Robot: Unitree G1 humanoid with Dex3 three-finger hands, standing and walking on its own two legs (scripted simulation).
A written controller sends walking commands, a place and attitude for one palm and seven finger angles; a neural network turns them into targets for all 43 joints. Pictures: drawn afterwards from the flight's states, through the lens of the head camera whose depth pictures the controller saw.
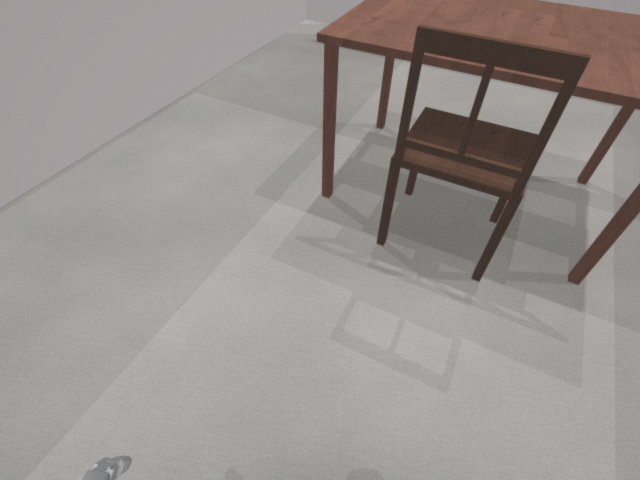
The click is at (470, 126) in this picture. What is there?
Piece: chair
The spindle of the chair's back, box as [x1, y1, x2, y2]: [458, 65, 494, 155]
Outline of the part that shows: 494,66 486,65 458,154 463,155 465,152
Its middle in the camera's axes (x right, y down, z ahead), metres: +0.45 -0.37 +1.13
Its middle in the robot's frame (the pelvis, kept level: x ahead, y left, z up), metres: +1.10 -0.40 -0.09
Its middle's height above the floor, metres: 0.68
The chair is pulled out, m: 0.00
